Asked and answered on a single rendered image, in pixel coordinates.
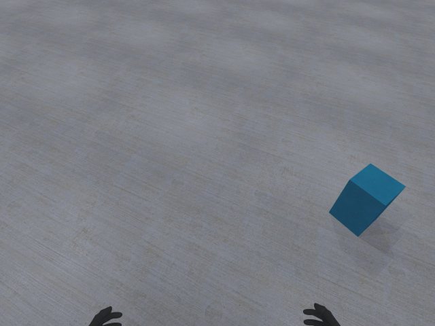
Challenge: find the robot right hand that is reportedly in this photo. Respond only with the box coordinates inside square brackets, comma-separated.
[303, 303, 340, 326]

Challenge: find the robot left hand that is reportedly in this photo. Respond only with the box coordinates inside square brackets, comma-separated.
[89, 306, 122, 326]

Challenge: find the carton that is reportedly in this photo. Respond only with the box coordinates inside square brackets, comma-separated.
[329, 164, 406, 237]

